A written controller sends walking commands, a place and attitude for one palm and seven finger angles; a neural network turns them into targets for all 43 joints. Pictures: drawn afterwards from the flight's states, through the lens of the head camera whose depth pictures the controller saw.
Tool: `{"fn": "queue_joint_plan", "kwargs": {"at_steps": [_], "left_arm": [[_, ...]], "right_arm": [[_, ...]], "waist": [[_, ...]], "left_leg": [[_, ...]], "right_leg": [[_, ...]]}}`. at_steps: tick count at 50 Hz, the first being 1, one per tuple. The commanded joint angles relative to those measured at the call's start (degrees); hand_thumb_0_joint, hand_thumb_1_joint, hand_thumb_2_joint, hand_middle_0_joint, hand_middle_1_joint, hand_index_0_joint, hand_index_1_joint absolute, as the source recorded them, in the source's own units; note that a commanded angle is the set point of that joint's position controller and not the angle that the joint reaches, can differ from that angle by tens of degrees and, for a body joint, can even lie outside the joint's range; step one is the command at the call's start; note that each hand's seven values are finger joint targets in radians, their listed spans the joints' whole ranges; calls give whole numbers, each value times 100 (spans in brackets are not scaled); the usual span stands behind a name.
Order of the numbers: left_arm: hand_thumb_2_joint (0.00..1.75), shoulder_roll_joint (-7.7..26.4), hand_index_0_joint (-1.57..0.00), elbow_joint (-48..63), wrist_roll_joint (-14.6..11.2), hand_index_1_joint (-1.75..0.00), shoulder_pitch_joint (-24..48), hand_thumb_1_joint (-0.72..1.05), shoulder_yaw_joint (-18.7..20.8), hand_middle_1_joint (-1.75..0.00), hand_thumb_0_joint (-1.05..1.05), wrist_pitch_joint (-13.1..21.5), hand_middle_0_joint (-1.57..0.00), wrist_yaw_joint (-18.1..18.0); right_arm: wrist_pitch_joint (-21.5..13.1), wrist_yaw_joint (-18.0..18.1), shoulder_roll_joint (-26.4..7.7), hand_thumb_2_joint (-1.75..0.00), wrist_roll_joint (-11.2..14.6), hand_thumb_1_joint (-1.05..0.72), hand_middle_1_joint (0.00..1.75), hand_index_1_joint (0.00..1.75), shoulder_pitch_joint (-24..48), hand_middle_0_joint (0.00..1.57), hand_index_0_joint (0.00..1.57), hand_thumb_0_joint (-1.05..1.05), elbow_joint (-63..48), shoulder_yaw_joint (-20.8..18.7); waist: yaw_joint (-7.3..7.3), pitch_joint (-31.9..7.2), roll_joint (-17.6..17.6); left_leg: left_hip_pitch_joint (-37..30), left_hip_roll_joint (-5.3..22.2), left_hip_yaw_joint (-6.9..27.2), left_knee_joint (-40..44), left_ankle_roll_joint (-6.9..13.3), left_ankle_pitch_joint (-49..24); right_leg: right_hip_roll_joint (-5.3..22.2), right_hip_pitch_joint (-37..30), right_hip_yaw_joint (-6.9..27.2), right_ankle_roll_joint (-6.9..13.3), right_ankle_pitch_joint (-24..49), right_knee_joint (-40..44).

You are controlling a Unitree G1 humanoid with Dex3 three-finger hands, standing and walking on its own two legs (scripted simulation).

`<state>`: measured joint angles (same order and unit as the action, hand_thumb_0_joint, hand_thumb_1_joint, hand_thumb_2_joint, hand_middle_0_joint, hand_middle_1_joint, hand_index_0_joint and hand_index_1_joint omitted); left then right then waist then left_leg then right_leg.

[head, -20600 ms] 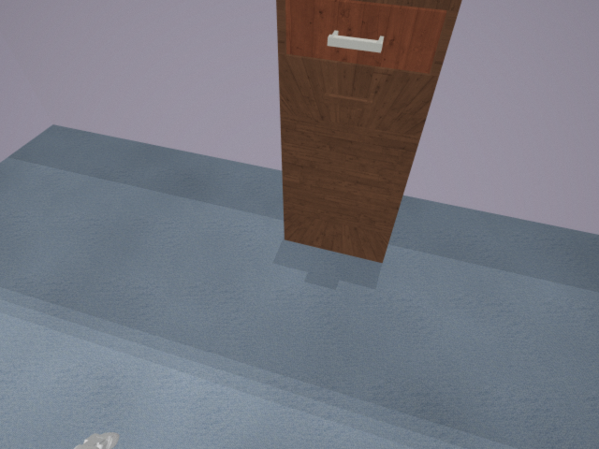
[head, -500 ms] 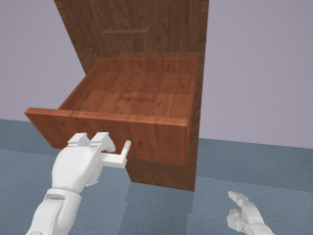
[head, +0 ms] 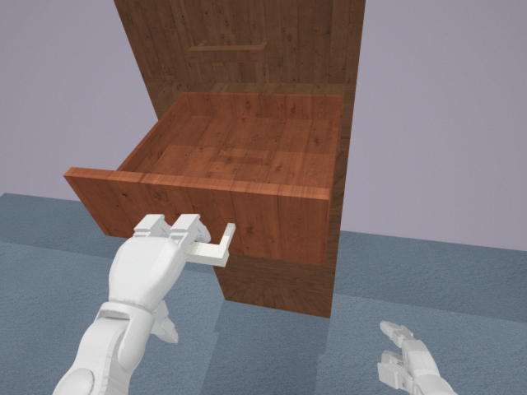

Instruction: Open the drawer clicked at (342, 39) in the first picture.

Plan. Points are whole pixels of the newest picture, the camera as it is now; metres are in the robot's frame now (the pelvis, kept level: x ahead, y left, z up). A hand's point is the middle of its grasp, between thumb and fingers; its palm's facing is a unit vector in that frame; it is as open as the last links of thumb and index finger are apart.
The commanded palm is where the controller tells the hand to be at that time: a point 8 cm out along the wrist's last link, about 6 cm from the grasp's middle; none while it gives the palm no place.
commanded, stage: lift the hand off the handle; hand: left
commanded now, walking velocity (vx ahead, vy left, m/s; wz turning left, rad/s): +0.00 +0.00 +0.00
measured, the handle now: (186, 238) +0.29 +0.16 +0.13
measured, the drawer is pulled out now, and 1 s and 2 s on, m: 0.30 0.30 0.30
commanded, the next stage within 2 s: draw the hand back to the body in 1.48 s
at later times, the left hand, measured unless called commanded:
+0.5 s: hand (172, 256) +0.25 +0.16 +0.13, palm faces +0.12 -0.12 -0.99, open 13.7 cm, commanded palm +0.22 +0.17 +0.20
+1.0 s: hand (160, 213) +0.26 +0.16 +0.21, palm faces +0.23 -0.08 -0.97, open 13.7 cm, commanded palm +0.21 +0.17 +0.27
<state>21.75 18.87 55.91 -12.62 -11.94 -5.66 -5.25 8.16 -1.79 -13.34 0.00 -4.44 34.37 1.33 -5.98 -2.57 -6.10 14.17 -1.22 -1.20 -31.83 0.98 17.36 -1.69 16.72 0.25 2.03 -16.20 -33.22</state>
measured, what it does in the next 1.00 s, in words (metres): stands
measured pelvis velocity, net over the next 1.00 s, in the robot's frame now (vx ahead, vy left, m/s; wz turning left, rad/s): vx -0.01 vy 0.00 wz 0.02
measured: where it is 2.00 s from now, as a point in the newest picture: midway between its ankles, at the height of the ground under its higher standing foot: outside the picture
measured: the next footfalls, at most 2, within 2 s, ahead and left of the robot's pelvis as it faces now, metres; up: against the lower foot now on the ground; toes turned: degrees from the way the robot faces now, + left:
none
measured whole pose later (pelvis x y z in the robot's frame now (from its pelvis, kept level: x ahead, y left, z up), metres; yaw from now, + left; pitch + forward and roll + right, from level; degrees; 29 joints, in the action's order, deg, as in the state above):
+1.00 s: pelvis -0.01 +0.00 +0.01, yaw +1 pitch -4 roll +1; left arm 29.2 22.4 47.7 5.9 -10.2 -9.4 6.8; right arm 8.2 -3.8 -14.4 2.1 -1.3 35.8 2.8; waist -6.8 -1.5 -8.6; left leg 8.4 -1.8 0.2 -25.1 0.8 13.2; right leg -1.0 10.9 -1.0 2.1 -13.1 -27.4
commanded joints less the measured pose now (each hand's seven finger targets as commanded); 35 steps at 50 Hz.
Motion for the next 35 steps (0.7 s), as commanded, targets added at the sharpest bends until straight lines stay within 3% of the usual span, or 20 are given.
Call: {"fn": "queue_joint_plan", "kwargs": {"at_steps": [1, 2, 5, 6, 8, 10, 11, 15, 17, 20, 21, 22, 24, 25, 26, 27, 29, 30, 32, 35], "left_arm": [[30, 606, -30, 809, 215, -120, 1666, -50, 365, -120, 0, 10, -30, -171], [30, 568, -30, 654, 144, -120, 1733, -50, 344, -120, 0, -3, -30, -164], [30, 1032, -30, 743, 68, -120, 1983, -50, 750, -120, 0, 24, -30, -162], [30, 688, -30, 625, 157, -120, 1897, -50, 450, -120, 0, -10, -30, -122], [30, 513, -30, 355, 50, -120, 1907, -50, 323, -120, 0, -22, -30, -76], [30, 965, -30, 682, -55, -120, 2217, -50, 674, -120, 0, 15, -30, -85], [30, 872, -30, 728, 75, -120, 2266, -50, 572, -120, 0, -4, -30, -62], [30, 1195, -30, 994, -172, -120, 2543, -50, 859, -120, 0, 74, -30, -26], [30, 840, -30, 1067, -184, -120, 2462, -50, 563, -120, 0, 117, -30, 10], [30, 1176, -30, 1364, -356, -120, 2682, -50, 858, -120, 0, 171, -30, 25], [30, 1083, -30, 1303, -209, -120, 2659, -50, 763, -120, 0, 140, -30, 48], [30, 1002, -30, 1076, -278, -120, 2459, -50, 726, -120, 0, 84, -30, 66], [30, 1097, -30, 1181, -293, -120, 2592, -50, 794, -120, 0, 20, -30, 129], [30, 1415, -30, 1294, -414, -120, 2682, -50, 1100, -120, 0, 13, -30, 147], [30, 1146, -30, 1267, -298, -120, 2686, -50, 809, -120, 0, -37, -30, 224], [30, 1168, -30, 1140, -379, -120, 2648, -50, 845, -120, 0, -62, -30, 251], [30, 1343, -30, 1207, -393, -120, 2842, -50, 959, -120, 0, -117, -30, 336], [30, 1551, -30, 1403, -526, -120, 3018, -50, 1147, -120, 0, -115, -30, 369], [30, 1266, -30, 1203, -477, -120, 3135, -50, 835, -120, 0, -128, -30, 446], [30, 1889, -30, 1688, -664, -120, 3406, -50, 1420, -120, 0, -35, -30, 511]], "right_arm": [[-310, -8, -318, -90, 32, -90, 30, 30, 1149, 20, 20, 0, -996, -47], [-264, 21, -312, -90, 63, -90, 30, 30, 1132, 20, 20, 0, -900, -88], [-283, 61, -391, -90, 90, -90, 30, 30, 1152, 20, 20, 0, -913, -100], [-307, 31, -305, -90, 53, -90, 30, 30, 1162, 20, 20, 0, -956, -44], [-270, 44, -340, -90, 78, -90, 30, 30, 1105, 20, 20, 0, -842, -86], [-295, 77, -396, -90, 121, -90, 30, 30, 1153, 20, 20, 0, -870, -93], [-318, 46, -328, -90, 77, -90, 30, 30, 1191, 20, 20, 0, -916, -47], [-316, 81, -380, -90, 135, -90, 30, 30, 1239, 20, 20, 0, -877, -71], [-344, 47, -295, -90, 114, -90, 30, 30, 1214, 20, 20, 0, -862, -81], [-412, 36, -371, -90, 153, -90, 30, 30, 1252, 20, 20, 0, -905, -90], [-437, -2, -302, -90, 96, -90, 30, 30, 1247, 20, 20, 0, -910, -45], [-374, 4, -304, -90, 122, -90, 30, 30, 1248, 20, 20, 0, -835, -76], [-341, -39, -364, -90, 135, -90, 30, 30, 1285, 20, 20, 0, -856, -71], [-374, -39, -409, -90, 187, -90, 30, 30, 1342, 20, 20, 0, -879, -67], [-393, -70, -323, -90, 136, -90, 30, 30, 1386, 20, 20, 0, -922, -15], [-335, -63, -338, -90, 160, -90, 30, 30, 1340, 20, 20, 0, -822, -48], [-294, -70, -401, -90, 165, -90, 30, 30, 1384, 20, 20, 0, -844, -32], [-331, -60, -435, -90, 225, -90, 30, 30, 1464, 20, 20, 0, -903, -19], [-322, -68, -345, -90, 188, -90, 30, 30, 1416, 20, 20, 0, -843, -6], [-383, -54, -446, -90, 238, -90, 30, 30, 1512, 20, 20, 0, -922, -13]], "waist": [[17, -771, 595], [107, -545, 600], [27, -883, 454], [-44, -1051, 578], [68, -586, 718], [63, -805, 504], [-27, -1047, 525], [57, -892, 393], [50, -963, 402], [49, -1033, 299], [-52, -1230, 478], [34, -885, 586], [-9, -878, 510], [-5, -935, 479], [-70, -1100, 538], [34, -825, 564], [3, -826, 547], [16, -887, 272], [62, -849, 488], [-8, -1130, 282]], "left_leg": [[-6, -2, 0, 486, 49, -713], [-2, 9, 36, 540, 32, -698], [-28, 14, 63, 568, 33, -829], [-26, -22, 22, 541, 52, -975], [11, -10, 24, 595, 29, -915], [-82, 19, 65, 616, 35, -904], [-84, -12, 26, 629, 45, -991], [-215, 18, 87, 701, 42, -1010], [-342, -3, 96, 730, 36, -1248], [-414, 20, 119, 741, 33, -1288], [-400, -20, 69, 730, 43, -1407], [-370, -9, 84, 773, 31, -1410], [-375, -4, 60, 845, 27, -1381], [-356, 23, 86, 844, 23, -1311], [-382, -24, 26, 825, 47, -1374], [-381, -4, 62, 875, 30, -1363], [-387, -16, 34, 905, 36, -1356], [-415, 21, 65, 920, 31, -1246], [-458, -2, 67, 955, 31, -1270], [-544, 8, 84, 930, 41, -1316]], "right_leg": [[58, -316, 164, -7, 63, 655], [22, -261, 170, 5, 94, 718], [19, -622, 180, 10, 387, 621], [57, -652, 150, -1, 442, 600], [28, -401, 116, -19, 423, 704], [17, -625, 152, -8, 513, 678], [52, -724, 146, -11, 477, 670], [21, -774, 157, -8, 557, 759], [21, -762, 114, 8, 680, 784], [11, -897, 99, 0, 833, 763], [46, -962, 112, -7, 833, 771], [36, -872, 126, -7, 870, 872], [59, -903, 109, -27, 864, 912], [46, -1058, 132, -19, 864, 877], [92, -1080, 133, -35, 813, 884], [72, -981, 136, -27, 823, 967], [91, -1003, 139, -51, 851, 1008], [75, -1109, 149, -39, 827, 966], [85, -1007, 105, -44, 676, 1039], [75, -1284, 171, -48, 888, 996]]}}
